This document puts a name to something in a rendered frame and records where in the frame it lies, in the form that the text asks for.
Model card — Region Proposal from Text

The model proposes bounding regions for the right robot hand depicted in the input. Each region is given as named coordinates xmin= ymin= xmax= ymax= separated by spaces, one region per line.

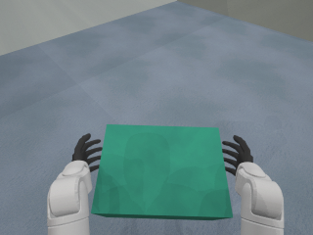
xmin=222 ymin=135 xmax=253 ymax=176

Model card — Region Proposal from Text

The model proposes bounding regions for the right robot forearm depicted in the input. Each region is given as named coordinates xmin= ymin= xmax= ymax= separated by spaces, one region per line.
xmin=235 ymin=162 xmax=285 ymax=235

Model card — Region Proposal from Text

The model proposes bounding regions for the left robot hand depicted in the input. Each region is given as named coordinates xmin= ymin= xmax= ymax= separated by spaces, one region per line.
xmin=71 ymin=133 xmax=103 ymax=172

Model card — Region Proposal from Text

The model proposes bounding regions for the carton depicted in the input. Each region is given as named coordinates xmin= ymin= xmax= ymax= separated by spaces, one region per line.
xmin=91 ymin=124 xmax=233 ymax=220

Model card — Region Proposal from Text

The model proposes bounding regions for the left robot forearm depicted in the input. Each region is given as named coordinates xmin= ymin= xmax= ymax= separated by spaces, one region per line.
xmin=47 ymin=160 xmax=93 ymax=235

